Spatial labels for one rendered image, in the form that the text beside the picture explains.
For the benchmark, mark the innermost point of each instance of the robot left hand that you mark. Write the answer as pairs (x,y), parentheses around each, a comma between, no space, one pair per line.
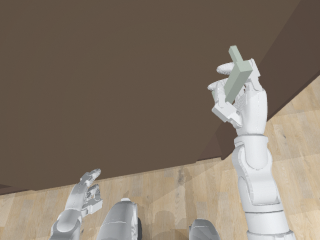
(80,196)

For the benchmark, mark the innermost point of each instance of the left robot thigh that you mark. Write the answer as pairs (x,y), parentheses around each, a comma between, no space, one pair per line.
(118,223)

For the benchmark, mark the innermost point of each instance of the robot thigh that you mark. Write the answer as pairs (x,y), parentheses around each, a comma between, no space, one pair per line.
(118,223)
(202,229)

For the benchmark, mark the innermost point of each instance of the robot right forearm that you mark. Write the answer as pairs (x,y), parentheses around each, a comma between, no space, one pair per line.
(258,190)

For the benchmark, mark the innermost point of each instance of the robot left forearm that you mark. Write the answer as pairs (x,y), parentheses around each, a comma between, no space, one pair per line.
(67,226)

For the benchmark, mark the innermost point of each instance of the robot right hand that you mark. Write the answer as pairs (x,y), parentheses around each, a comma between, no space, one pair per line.
(251,103)

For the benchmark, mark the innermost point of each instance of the right robot thigh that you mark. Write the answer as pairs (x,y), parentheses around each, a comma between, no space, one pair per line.
(202,229)

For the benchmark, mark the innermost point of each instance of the handle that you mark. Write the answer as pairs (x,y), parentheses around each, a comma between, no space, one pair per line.
(238,76)

